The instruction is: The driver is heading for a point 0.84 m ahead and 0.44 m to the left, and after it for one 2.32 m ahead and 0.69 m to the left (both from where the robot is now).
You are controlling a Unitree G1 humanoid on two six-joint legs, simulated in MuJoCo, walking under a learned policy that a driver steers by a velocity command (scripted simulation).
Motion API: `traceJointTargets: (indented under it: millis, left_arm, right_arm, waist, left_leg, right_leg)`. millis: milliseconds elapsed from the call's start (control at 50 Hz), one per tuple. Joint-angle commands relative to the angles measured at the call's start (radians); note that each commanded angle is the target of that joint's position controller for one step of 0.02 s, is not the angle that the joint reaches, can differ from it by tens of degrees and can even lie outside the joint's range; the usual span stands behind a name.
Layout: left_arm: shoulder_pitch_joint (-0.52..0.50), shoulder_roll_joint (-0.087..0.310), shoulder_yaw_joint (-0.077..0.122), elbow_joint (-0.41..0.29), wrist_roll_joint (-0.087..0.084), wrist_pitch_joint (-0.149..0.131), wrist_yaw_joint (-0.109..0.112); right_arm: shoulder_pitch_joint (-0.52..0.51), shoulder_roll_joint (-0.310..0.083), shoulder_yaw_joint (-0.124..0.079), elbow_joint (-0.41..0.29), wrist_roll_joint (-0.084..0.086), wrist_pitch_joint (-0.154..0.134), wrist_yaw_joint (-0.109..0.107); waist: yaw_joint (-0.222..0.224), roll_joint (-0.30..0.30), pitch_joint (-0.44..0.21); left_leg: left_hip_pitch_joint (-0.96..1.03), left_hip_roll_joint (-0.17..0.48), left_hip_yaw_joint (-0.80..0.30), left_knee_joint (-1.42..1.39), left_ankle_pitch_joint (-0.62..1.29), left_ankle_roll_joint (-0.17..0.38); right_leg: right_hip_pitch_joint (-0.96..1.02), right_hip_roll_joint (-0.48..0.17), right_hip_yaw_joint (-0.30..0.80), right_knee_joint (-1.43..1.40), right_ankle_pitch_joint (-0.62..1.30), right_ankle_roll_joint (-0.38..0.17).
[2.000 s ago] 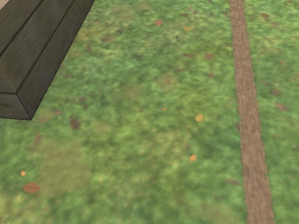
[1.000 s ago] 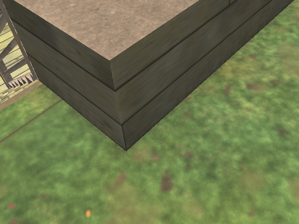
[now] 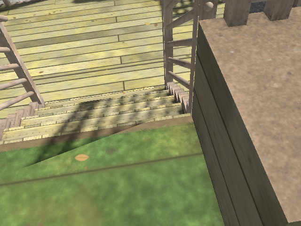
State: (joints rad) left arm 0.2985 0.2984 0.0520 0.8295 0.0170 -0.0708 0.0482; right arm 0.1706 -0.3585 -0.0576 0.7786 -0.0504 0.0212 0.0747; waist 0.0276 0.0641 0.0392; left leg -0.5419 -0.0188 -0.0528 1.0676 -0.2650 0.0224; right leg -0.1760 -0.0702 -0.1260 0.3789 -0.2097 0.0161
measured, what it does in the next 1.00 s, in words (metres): walks ahead, turning left: left foot, then right foot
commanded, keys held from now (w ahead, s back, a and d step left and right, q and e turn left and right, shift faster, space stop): w+q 0.44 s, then w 0.50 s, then w+q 0.06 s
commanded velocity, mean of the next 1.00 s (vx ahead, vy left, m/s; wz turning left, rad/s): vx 0.50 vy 0.02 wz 0.40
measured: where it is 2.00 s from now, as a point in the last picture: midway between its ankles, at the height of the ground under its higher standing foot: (100, 167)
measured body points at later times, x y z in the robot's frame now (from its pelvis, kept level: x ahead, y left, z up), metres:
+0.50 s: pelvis +0.26 +0.13 +0.00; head +0.30 +0.16 +0.44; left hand +0.31 +0.42 -0.13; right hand +0.38 -0.12 -0.12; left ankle +0.24 +0.19 -0.75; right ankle +0.36 -0.02 -0.67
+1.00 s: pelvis +0.55 +0.19 +0.00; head +0.57 +0.18 +0.44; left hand +0.51 +0.46 -0.13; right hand +0.70 -0.04 -0.14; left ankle +0.47 +0.30 -0.66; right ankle +0.60 +0.12 -0.75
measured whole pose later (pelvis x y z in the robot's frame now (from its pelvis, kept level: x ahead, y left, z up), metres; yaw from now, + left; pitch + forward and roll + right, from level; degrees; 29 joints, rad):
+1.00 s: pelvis +0.55 +0.19 +0.00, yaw +23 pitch -1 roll +0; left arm 0.30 0.25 0.06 0.87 0.01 -0.07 0.00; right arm 0.32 -0.25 -0.05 0.85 -0.03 -0.05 0.01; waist -0.01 0.03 0.05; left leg -0.48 -0.03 -0.06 1.15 -0.32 0.07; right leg -0.22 0.04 -0.07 0.43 -0.20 -0.07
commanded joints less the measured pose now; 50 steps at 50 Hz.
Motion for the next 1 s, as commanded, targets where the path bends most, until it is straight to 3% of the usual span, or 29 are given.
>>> traceJointTargets:
  millis: [20,40,120,160,200,220,240,260,280,300,320,340,380,400,440,520,560,620,680,740,780,800,820,840,860,880,900,940,1000]
  left_arm:
    - [0.046,0.121,0.031,-0.013,0.0,-0.03,-0.021]
    - [0.066,0.126,0.032,-0.006,0.004,-0.033,-0.021]
    - [0.037,0.145,0.042,-0.013,-0.004,-0.038,-0.029]
    - [0.064,0.167,0.051,-0.001,-0.004,-0.028,-0.031]
    - [0.074,0.196,0.062,0.009,0.001,-0.009,-0.032]
    - [0.074,0.203,0.064,0.007,0.002,0.009,-0.035]
    - [0.078,0.178,0.052,0.001,0.017,0.021,-0.045]
    - [0.102,0.106,0.033,-0.03,0.038,0.024,-0.049]
    - [0.092,0.015,0.008,-0.134,0.024,0.02,-0.066]
    - [-0.029,0.105,0.023,-0.133,0.03,0.019,-0.063]
    - [-0.063,0.114,0.025,-0.131,0.005,0.015,-0.058]
    - [-0.022,0.094,0.015,-0.098,-0.006,0.012,-0.048]
    - [0.018,0.087,0.013,-0.071,0.019,0.037,-0.043]
    - [0.034,0.094,0.015,-0.066,0.015,0.049,-0.047]
    - [-0.01,0.078,0.011,-0.07,0.021,0.062,-0.052]
    - [-0.159,0.045,0.005,-0.098,0.032,0.061,-0.07]
    - [-0.23,0.038,0.001,-0.107,0.019,0.048,-0.072]
    - [-0.302,0.041,-0.002,-0.121,0.008,0.038,-0.07]
    - [-0.365,0.039,-0.004,-0.138,-0.001,0.029,-0.071]
    - [-0.316,0.057,0.006,-0.131,-0.001,0.021,-0.064]
    - [-0.121,0.094,0.028,-0.075,0.007,0.012,-0.046]
    - [0.035,0.127,0.042,-0.043,0.021,0.002,-0.032]
    - [0.18,0.235,0.068,-0.03,0.042,-0.003,-0.029]
    - [0.207,0.223,0.07,0.002,0.016,0.007,-0.047]
    - [0.119,0.156,0.057,-0.009,-0.016,0.013,-0.06]
    - [0.008,0.094,0.04,-0.036,-0.017,0.013,-0.061]
    - [-0.037,0.055,0.028,-0.036,-0.006,0.012,-0.058]
    - [-0.021,0.044,0.021,-0.015,-0.006,0.001,-0.051]
    - [0.036,0.075,0.031,0.005,-0.006,-0.024,-0.048]
  right_arm:
    - [-0.078,0.003,0.011,-0.086,0.008,-0.001,0.024]
    - [-0.126,0.009,0.014,-0.104,-0.002,0.003,0.029]
    - [-0.213,0.026,0.023,-0.139,0.012,-0.004,0.036]
    - [-0.245,0.011,0.018,-0.149,0.001,-0.003,0.03]
    - [-0.202,-0.013,0.005,-0.144,0.004,-0.011,0.03]
    - [-0.105,-0.027,-0.009,-0.111,0.005,-0.023,0.019]
    - [0.092,-0.047,-0.028,-0.043,0.001,-0.041,-0.004]
    - [0.245,-0.117,-0.051,-0.007,-0.007,-0.05,-0.026]
    - [0.233,-0.282,-0.082,-0.051,0.016,-0.049,-0.041]
    - [0.221,-0.245,-0.078,-0.07,0.025,-0.046,-0.049]
    - [0.197,-0.201,-0.07,-0.059,0.018,-0.049,-0.056]
    - [0.158,-0.136,-0.056,-0.057,0.019,-0.054,-0.059]
    - [0.11,-0.062,-0.034,-0.064,0.038,-0.067,-0.059]
    - [0.107,-0.047,-0.028,-0.059,0.036,-0.077,-0.057]
    - [0.132,-0.054,-0.03,-0.053,0.032,-0.086,-0.057]
    - [0.223,-0.055,-0.029,-0.004,0.05,-0.091,-0.065]
    - [0.268,-0.036,-0.024,0.02,0.057,-0.087,-0.072]
    - [0.328,-0.042,-0.026,0.051,0.055,-0.091,-0.082]
    - [0.354,-0.04,-0.024,0.069,0.042,-0.097,-0.083]
    - [0.34,-0.057,-0.026,0.08,0.034,-0.096,-0.093]
    - [0.319,-0.082,-0.034,0.09,0.031,-0.098,-0.094]
    - [0.315,-0.069,-0.029,0.089,0.035,-0.105,-0.094]
    - [0.391,0.03,-0.009,0.057,0.065,-0.108,-0.086]
    - [0.43,0.023,-0.014,0.076,0.062,-0.108,-0.094]
    - [0.377,-0.004,-0.019,0.081,0.025,-0.105,-0.098]
    - [0.287,-0.003,-0.021,0.056,0.024,-0.107,-0.09]
    - [0.248,0.009,-0.018,0.043,0.026,-0.103,-0.083]
    - [0.256,0.039,-0.009,0.048,0.004,-0.077,-0.073]
    - [0.232,0.057,-0.005,0.054,0.017,-0.056,-0.061]
  waist:
    - [0.015,-0.199,0.013]
    - [0.027,-0.182,0.016]
    - [0.019,-0.213,0.034]
    - [0.025,-0.23,0.044]
    - [-0.001,-0.237,0.042]
    - [-0.037,-0.21,-0.021]
    - [-0.127,-0.146,-0.139]
    - [-0.169,0.022,-0.243]
    - [-0.119,0.349,-0.365]
    - [-0.159,0.155,-0.32]
    - [-0.129,0.076,-0.216]
    - [-0.072,0.02,-0.145]
    - [-0.013,0.04,-0.128]
    - [0.002,0.044,-0.128]
    - [-0.005,0.006,-0.104]
    - [-0.054,-0.007,-0.02]
    - [-0.081,-0.014,-0.004]
    - [-0.109,-0.009,0.021]
    - [-0.128,-0.008,0.034]
    - [-0.087,0.007,0.046]
    - [-0.008,0.002,-0.042]
    - [0.068,-0.022,-0.117]
    - [0.071,-0.231,-0.288]
    - [0.061,-0.316,-0.337]
    - [0.023,-0.173,-0.183]
    - [0.005,-0.104,-0.1]
    - [-0.017,-0.101,-0.04]
    - [-0.05,-0.131,-0.011]
    - [-0.058,-0.143,0.007]
  left_leg:
    - [-0.161,0.07,0.001,-0.058,0.109,-0.028]
    - [-0.157,0.074,0.01,-0.095,0.131,-0.03]
    - [0.005,0.071,0.105,-0.351,0.209,-0.004]
    - [0.037,0.065,0.13,-0.408,0.146,0.022]
    - [0.086,0.04,0.152,-0.455,0.049,0.06]
    - [0.189,-0.007,0.164,-0.493,-0.004,0.08]
    - [0.418,-0.072,0.175,-0.501,-0.013,0.105]
    - [0.651,0.086,-0.059,-0.548,-0.19,0.124]
    - [0.865,0.344,-0.641,-0.75,-0.393,0.255]
    - [0.82,0.339,-0.69,-0.837,-0.268,0.235]
    - [0.735,0.311,-0.522,-0.778,-0.051,0.22]
    - [0.612,0.263,-0.406,-0.748,0.18,0.201]
    - [0.481,0.186,-0.291,-0.76,0.334,0.187]
    - [0.439,0.168,-0.277,-0.768,0.351,0.196]
    - [0.399,0.161,-0.285,-0.809,0.35,0.223]
    - [0.436,0.165,-0.268,-0.875,0.349,0.229]
    - [0.487,0.16,-0.252,-0.884,0.385,0.213]
    - [0.557,0.166,-0.234,-0.882,0.435,0.186]
    - [0.567,0.156,-0.203,-0.854,0.498,0.173]
    - [0.557,0.177,-0.206,-0.811,0.642,0.156]
    - [0.573,0.139,-0.164,-0.587,0.909,0.132]
    - [0.458,0.1,-0.132,-0.375,0.809,0.115]
    - [0.209,-0.012,-0.065,-0.012,0.421,0.064]
    - [0.035,-0.159,-0.052,0.235,-0.249,0.051]
    - [-0.05,-0.09,-0.116,0.312,-0.204,0.068]
    - [-0.055,-0.039,-0.1,0.27,-0.126,0.069]
    - [-0.041,-0.004,-0.073,0.211,-0.092,0.07]
    - [0.009,0.028,-0.035,0.144,-0.075,0.05]
    - [-0.011,0.032,-0.021,0.056,-0.01,0.033]
  right_leg:
    - [0.095,-0.228,0.117,-0.219,0.141,-0.127]
    - [0.091,-0.235,0.084,-0.219,0.15,-0.126]
    - [0.023,-0.2,-0.05,-0.22,0.148,-0.078]
    - [0.063,-0.226,-0.066,-0.2,0.169,-0.068]
    - [0.11,-0.243,-0.086,-0.113,0.297,-0.072]
    - [0.135,-0.235,-0.114,0.042,0.444,-0.077]
    - [0.072,-0.174,-0.163,0.312,0.475,-0.063]
    - [-0.161,-0.144,-0.158,0.653,0.078,-0.044]
    - [-0.543,0.015,-0.038,0.969,-0.415,0.002]
    - [-0.633,-0.001,0.12,1.027,-0.309,-0.021]
    - [-0.632,-0.043,0.143,0.989,-0.189,-0.045]
    - [-0.552,-0.075,0.146,0.892,-0.109,-0.044]
    - [-0.428,-0.09,0.154,0.822,-0.104,-0.028]
    - [-0.39,-0.085,0.157,0.789,-0.103,-0.024]
    - [-0.398,-0.067,0.139,0.727,-0.076,0.004]
    - [-0.498,-0.055,0.131,0.55,0.067,0.032]
    - [-0.517,-0.048,0.133,0.456,0.133,0.033]
    - [-0.525,-0.027,0.126,0.335,0.201,0.021]
    - [-0.451,0.009,0.094,0.242,0.224,-0.007]
    - [-0.305,0.049,0.082,0.174,0.148,-0.054]
    - [-0.086,0.114,0.048,0.124,0.051,-0.092]
    - [0.13,0.035,0.13,0.101,0.063,-0.132]
    - [0.429,-0.244,0.506,0.101,0.073,-0.237]
    - [0.454,-0.374,0.839,-0.046,0.095,-0.335]
    - [0.317,-0.327,0.757,-0.053,0.015,-0.327]
    - [0.199,-0.277,0.601,-0.074,-0.011,-0.303]
    - [0.101,-0.231,0.503,-0.111,0.033,-0.275]
    - [0.003,-0.178,0.406,-0.147,0.098,-0.245]
    - [-0.023,-0.164,0.296,-0.194,0.156,-0.232]
Next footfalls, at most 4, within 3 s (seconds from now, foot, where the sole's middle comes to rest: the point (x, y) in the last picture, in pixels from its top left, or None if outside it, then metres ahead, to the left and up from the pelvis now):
0.24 left None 0.28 0.20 -0.78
0.80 right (143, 191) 0.64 0.14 -0.78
1.30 left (91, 164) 0.78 0.41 -0.78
1.84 right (117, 154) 0.84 0.28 -0.78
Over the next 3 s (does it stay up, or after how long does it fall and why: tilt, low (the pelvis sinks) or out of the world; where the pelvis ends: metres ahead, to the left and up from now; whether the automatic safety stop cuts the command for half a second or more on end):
stays up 0.75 0.38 0.00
